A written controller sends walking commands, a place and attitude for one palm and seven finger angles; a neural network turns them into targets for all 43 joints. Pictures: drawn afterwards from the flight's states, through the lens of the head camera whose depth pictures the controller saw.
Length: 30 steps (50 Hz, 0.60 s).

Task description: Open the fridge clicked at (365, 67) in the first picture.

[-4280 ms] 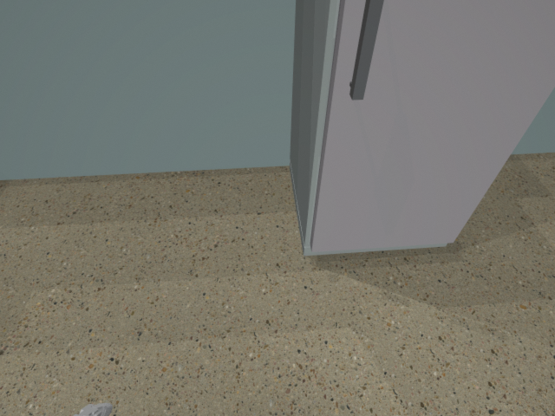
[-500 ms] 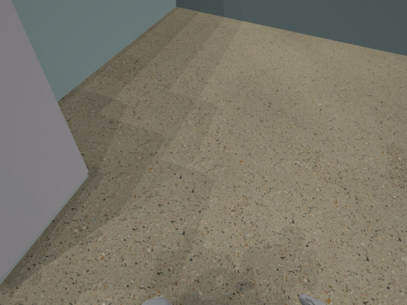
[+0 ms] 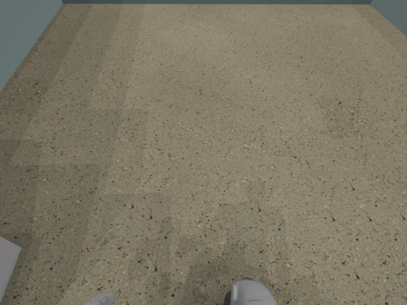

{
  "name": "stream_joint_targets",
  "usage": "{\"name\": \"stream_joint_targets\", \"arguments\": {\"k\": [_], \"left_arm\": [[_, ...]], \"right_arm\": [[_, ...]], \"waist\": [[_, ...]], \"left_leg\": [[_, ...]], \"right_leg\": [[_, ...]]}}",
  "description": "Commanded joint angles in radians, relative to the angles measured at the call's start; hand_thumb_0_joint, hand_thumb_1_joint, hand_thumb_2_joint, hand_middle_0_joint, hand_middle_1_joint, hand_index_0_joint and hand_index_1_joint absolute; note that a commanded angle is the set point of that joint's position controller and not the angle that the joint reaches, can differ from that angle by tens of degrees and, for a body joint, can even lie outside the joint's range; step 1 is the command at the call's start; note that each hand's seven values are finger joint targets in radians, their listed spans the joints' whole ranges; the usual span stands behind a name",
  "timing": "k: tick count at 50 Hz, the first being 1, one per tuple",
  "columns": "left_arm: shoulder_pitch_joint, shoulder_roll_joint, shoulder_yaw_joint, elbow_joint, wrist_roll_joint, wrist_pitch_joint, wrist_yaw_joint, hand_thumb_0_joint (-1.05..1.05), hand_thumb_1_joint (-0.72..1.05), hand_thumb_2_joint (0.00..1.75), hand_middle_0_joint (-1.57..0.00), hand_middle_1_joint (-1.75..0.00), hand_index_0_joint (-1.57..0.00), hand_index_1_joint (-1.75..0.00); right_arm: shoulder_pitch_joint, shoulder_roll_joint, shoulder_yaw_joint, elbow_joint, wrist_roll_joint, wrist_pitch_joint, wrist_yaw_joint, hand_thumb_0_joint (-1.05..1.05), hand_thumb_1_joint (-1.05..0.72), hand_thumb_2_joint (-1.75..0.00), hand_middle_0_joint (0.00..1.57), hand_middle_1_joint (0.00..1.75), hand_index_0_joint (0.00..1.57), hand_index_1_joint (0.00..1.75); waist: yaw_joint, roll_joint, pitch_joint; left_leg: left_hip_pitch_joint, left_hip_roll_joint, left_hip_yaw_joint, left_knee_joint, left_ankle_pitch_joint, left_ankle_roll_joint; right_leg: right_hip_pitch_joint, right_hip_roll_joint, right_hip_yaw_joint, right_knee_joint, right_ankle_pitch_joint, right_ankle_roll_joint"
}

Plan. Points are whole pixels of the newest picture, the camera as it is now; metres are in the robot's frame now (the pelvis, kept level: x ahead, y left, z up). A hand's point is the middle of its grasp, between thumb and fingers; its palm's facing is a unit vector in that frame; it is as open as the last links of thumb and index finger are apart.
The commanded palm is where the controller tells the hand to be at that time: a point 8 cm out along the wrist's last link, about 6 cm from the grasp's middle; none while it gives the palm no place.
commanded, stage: turn to face it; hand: left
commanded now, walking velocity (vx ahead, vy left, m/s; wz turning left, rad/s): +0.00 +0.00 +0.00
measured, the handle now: out of the picture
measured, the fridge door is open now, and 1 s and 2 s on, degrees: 0 0 0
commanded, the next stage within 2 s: none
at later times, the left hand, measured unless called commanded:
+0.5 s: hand (131, 290) +0.18 +0.17 -0.17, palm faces +0.18 -0.97 -0.16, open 7.3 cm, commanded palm none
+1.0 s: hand out of the picture +0.08 +0.21 -0.15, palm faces +0.44 -0.86 -0.28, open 7.4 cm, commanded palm none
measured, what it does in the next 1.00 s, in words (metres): steps on the spot, turning left: right foot, then left foot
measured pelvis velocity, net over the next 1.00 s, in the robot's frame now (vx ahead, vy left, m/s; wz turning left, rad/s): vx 0.09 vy -0.03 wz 0.45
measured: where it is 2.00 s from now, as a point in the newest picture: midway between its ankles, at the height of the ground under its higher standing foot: outside the picture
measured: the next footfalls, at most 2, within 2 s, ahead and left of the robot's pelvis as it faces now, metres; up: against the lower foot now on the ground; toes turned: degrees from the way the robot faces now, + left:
right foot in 0.08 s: +0.17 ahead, -0.11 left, +0.00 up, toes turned -10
left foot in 0.54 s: +0.14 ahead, +0.10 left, +0.00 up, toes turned +20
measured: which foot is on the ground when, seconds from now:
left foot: down 0.00-0.08, up 0.10-0.52, down 0.54-1.00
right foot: up 0.00-0.06, down 0.08-0.54, up 0.56-1.00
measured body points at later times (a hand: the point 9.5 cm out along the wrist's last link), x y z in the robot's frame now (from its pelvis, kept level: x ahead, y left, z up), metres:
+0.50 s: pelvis +0.09 -0.02 -0.01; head +0.11 +0.00 +0.44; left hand +0.17 +0.22 -0.16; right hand +0.18 -0.25 -0.15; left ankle +0.10 +0.09 -0.72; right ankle +0.13 -0.11 -0.74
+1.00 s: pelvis +0.09 -0.03 +0.00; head +0.12 -0.01 +0.45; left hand +0.06 +0.26 -0.13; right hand +0.25 -0.23 -0.14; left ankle +0.11 +0.09 -0.74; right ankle +0.13 -0.18 -0.70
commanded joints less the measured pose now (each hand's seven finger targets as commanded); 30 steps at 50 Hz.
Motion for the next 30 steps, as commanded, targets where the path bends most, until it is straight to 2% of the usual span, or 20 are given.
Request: {"name": "stream_joint_targets", "arguments": {"k": [1, 2, 3, 4, 5, 6, 7, 8, 9, 11, 14, 16, 18, 22, 25, 26, 27, 28, 29, 30], "left_arm": [[0.015, 0.034, -0.001, -0.075, -0.005, -0.049, 0.004, 0.0, 0.9, 0.9, -0.2, -0.3, -0.2, -0.3], [0.123, 0.053, 0.001, -0.039, 0.001, -0.065, 0.012, 0.0, 0.9, 0.9, -0.2, -0.3, -0.2, -0.3], [0.245, 0.138, 0.016, 0.0, 0.006, -0.086, 0.027, 0.0, 0.9, 0.9, -0.2, -0.3, -0.2, -0.3], [0.36, 0.236, 0.034, 0.033, -0.007, -0.099, 0.044, 0.0, 0.9, 0.9, -0.2, -0.3, -0.2, -0.3], [0.353, 0.246, 0.021, 0.034, -0.03, -0.095, 0.054, 0.0, 0.9, 0.9, -0.2, -0.3, -0.2, -0.3], [0.264, 0.22, 0.014, 0.014, -0.027, -0.093, 0.061, 0.0, 0.9, 0.9, -0.2, -0.3, -0.2, -0.3], [0.176, 0.172, -0.002, -0.003, -0.027, -0.089, 0.066, 0.0, 0.9, 0.9, -0.2, -0.3, -0.2, -0.3], [0.112, 0.126, -0.02, -0.011, -0.026, -0.091, 0.07, 0.0, 0.9, 0.9, -0.2, -0.3, -0.2, -0.3], [0.071, 0.101, -0.032, -0.013, -0.024, -0.094, 0.072, 0.0, 0.9, 0.9, -0.2, -0.3, -0.2, -0.3], [0.012, 0.09, -0.035, -0.019, -0.018, -0.089, 0.075, 0.0, 0.9, 0.9, -0.2, -0.3, -0.2, -0.3], [0.014, 0.093, -0.032, -0.033, -0.023, -0.07, 0.072, 0.0, 0.9, 0.9, -0.2, -0.3, -0.2, -0.3], [0.025, 0.096, -0.02, -0.039, -0.015, -0.063, 0.076, 0.0, 0.9, 0.9, -0.2, -0.3, -0.2, -0.3], [0.04, 0.108, -0.01, -0.049, -0.012, -0.057, 0.076, 0.0, 0.9, 0.9, -0.2, -0.3, -0.2, -0.3], [0.064, 0.14, 0.007, -0.06, -0.004, -0.05, 0.077, 0.0, 0.9, 0.9, -0.2, -0.3, -0.2, -0.3], [0.077, 0.158, 0.013, -0.068, -0.014, -0.041, 0.07, 0.0, 0.9, 0.9, -0.2, -0.3, -0.2, -0.3], [0.079, 0.138, 0.013, -0.075, -0.02, -0.034, 0.067, 0.0, 0.9, 0.9, -0.2, -0.3, -0.2, -0.3], [0.09, 0.084, 0.007, -0.117, -0.029, -0.028, 0.059, 0.0, 0.9, 0.9, -0.2, -0.3, -0.2, -0.3], [0.011, 0.09, -0.007, -0.154, -0.015, -0.02, 0.063, 0.0, 0.9, 0.9, -0.2, -0.3, -0.2, -0.3], [-0.017, 0.092, 0.001, -0.154, -0.013, -0.015, 0.063, 0.0, 0.9, 0.9, -0.2, -0.3, -0.2, -0.3], [-0.019, 0.097, 0.006, -0.143, -0.014, -0.02, 0.056, 0.0, 0.9, 0.9, -0.2, -0.3, -0.2, -0.3]], "right_arm": [[0.021, -0.191, -0.044, -0.063, 0.006, -0.004, -0.004, 0.0, -0.9, -0.9, 0.2, 0.3, 0.2, 0.3], [0.02, -0.188, -0.04, -0.065, 0.012, -0.004, -0.001, 0.0, -0.9, -0.9, 0.2, 0.3, 0.2, 0.3], [0.044, -0.147, -0.028, -0.067, 0.025, -0.002, 0.01, 0.0, -0.9, -0.9, 0.2, 0.3, 0.2, 0.3], [0.062, -0.072, -0.012, -0.089, 0.035, -0.005, 0.007, 0.0, -0.9, -0.9, 0.2, 0.3, 0.2, 0.3], [0.01, -0.085, -0.009, -0.101, 0.036, 0.005, -0.008, 0.0, -0.9, -0.9, 0.2, 0.3, 0.2, 0.3], [0.03, -0.069, -0.007, -0.096, 0.035, 0.016, -0.009, 0.0, -0.9, -0.9, 0.2, 0.3, 0.2, 0.3], [0.017, -0.075, -0.006, -0.075, 0.026, 0.027, -0.008, 0.0, -0.9, -0.9, 0.2, 0.3, 0.2, 0.3], [-0.001, -0.067, -0.001, -0.059, 0.019, 0.038, -0.007, 0.0, -0.9, -0.9, 0.2, 0.3, 0.2, 0.3], [0.01, -0.047, 0.006, -0.042, 0.016, 0.051, -0.007, 0.0, -0.9, -0.9, 0.2, 0.3, 0.2, 0.3], [0.045, -0.029, 0.007, -0.029, 0.019, 0.074, -0.002, 0.0, -0.9, -0.9, 0.2, 0.3, 0.2, 0.3], [0.008, -0.044, 0.001, -0.053, 0.016, 0.091, 0.008, 0.0, -0.9, -0.9, 0.2, 0.3, 0.2, 0.3], [-0.039, -0.057, -0.008, -0.082, 0.014, 0.091, 0.016, 0.0, -0.9, -0.9, 0.2, 0.3, 0.2, 0.3], [-0.105, -0.061, -0.014, -0.112, 0.013, 0.091, 0.024, 0.0, -0.9, -0.9, 0.2, 0.3, 0.2, 0.3], [-0.182, -0.072, -0.019, -0.166, 0.014, 0.081, 0.035, 0.0, -0.9, -0.9, 0.2, 0.3, 0.2, 0.3], [-0.148, -0.105, -0.026, -0.18, 0.009, 0.074, 0.037, 0.0, -0.9, -0.9, 0.2, 0.3, 0.2, 0.3], [-0.1, -0.149, -0.037, -0.179, 0.008, 0.067, 0.039, 0.0, -0.9, -0.9, 0.2, 0.3, 0.2, 0.3], [-0.061, -0.262, -0.059, -0.192, 0.0, 0.058, 0.033, 0.0, -0.9, -0.9, 0.2, 0.3, 0.2, 0.3], [-0.032, -0.303, -0.068, -0.177, -0.001, 0.062, 0.023, 0.0, -0.9, -0.9, 0.2, 0.3, 0.2, 0.3], [-0.049, -0.303, -0.07, -0.174, 0.001, 0.059, 0.013, 0.0, -0.9, -0.9, 0.2, 0.3, 0.2, 0.3], [-0.106, -0.283, -0.061, -0.191, 0.004, 0.056, 0.008, 0.0, -0.9, -0.9, 0.2, 0.3, 0.2, 0.3]], "waist": [[0.053, 0.155, -0.058], [0.103, 0.13, -0.141], [0.152, -0.011, -0.261], [0.17, -0.224, -0.417], [0.166, -0.096, -0.426], [0.121, -0.167, -0.418], [0.099, -0.142, -0.301], [0.069, -0.064, -0.199], [0.038, -0.027, -0.15], [0.001, -0.055, -0.108], [0.012, -0.108, -0.082], [0.023, -0.116, -0.071], [0.042, -0.12, -0.056], [0.066, -0.119, -0.063], [0.043, -0.071, -0.112], [0.016, 0.065, -0.144], [0.001, 0.376, -0.136], [-0.04, 0.362, -0.135], [-0.028, 0.282, -0.138], [-0.006, 0.233, -0.122]], "left_leg": [[0.035, 0.266, -0.083, 0.127, 0.901, 0.094], [-0.015, 0.228, -0.074, 0.281, 0.896, 0.062], [-0.253, 0.178, -0.096, 0.506, 0.623, 0.017], [-0.531, -0.003, -0.145, 0.819, -0.233, -0.038], [-0.507, -0.007, -0.334, 0.896, -0.273, -0.025], [-0.504, 0.005, -0.399, 0.917, -0.219, -0.025], [-0.508, 0.024, -0.403, 0.907, -0.161, -0.026], [-0.474, 0.037, -0.407, 0.858, -0.11, -0.025], [-0.432, 0.037, -0.408, 0.799, -0.075, -0.024], [-0.373, 0.027, -0.394, 0.69, -0.058, -0.031], [-0.4, 0.004, -0.356, 0.672, -0.017, -0.037], [-0.43, 0.007, -0.349, 0.629, -0.027, -0.037], [-0.445, 0.007, -0.331, 0.571, -0.038, -0.034], [-0.419, 0.0, -0.306, 0.407, -0.062, -0.023], [-0.298, -0.027, -0.277, 0.196, 0.073, -0.01], [-0.193, 0.023, -0.374, 0.047, 0.203, 0.017], [-0.102, 0.261, -0.727, -0.062, 0.514, 0.141], [-0.124, 0.354, -0.847, -0.127, 0.52, 0.236], [-0.144, 0.32, -0.826, -0.123, 0.428, 0.229], [-0.167, 0.267, -0.776, -0.113, 0.373, 0.207]], "right_leg": [[0.145, 0.087, -0.069, -0.172, -0.049, -0.049], [0.34, 0.11, -0.083, -0.276, 0.057, -0.057], [0.675, -0.027, 0.057, -0.298, 0.348, -0.094], [0.927, -0.341, 0.438, -0.256, 0.908, -0.234], [0.838, -0.365, 0.377, -0.285, 1.122, -0.28], [0.771, -0.354, 0.371, -0.327, 0.915, -0.269], [0.637, -0.322, 0.319, -0.381, 0.739, -0.244], [0.488, -0.286, 0.24, -0.417, 0.667, -0.21], [0.385, -0.257, 0.166, -0.441, 0.631, -0.183], [0.274, -0.235, 0.072, -0.477, 0.497, -0.167], [0.251, -0.223, 0.037, -0.528, 0.258, -0.16], [0.276, -0.245, 0.031, -0.532, 0.175, -0.163], [0.292, -0.263, 0.019, -0.521, 0.135, -0.162], [0.344, -0.303, 0.003, -0.45, 0.168, -0.156], [0.347, -0.276, -0.061, -0.312, 0.146, -0.099], [0.272, -0.233, -0.089, -0.163, 0.056, -0.051], [0.039, -0.081, -0.137, 0.06, -0.304, 0.042], [-0.02, -0.014, -0.027, 0.279, -0.498, 0.05], [-0.064, -0.018, 0.064, 0.376, -0.423, 0.044], [-0.079, -0.02, 0.091, 0.409, -0.337, 0.044]]}}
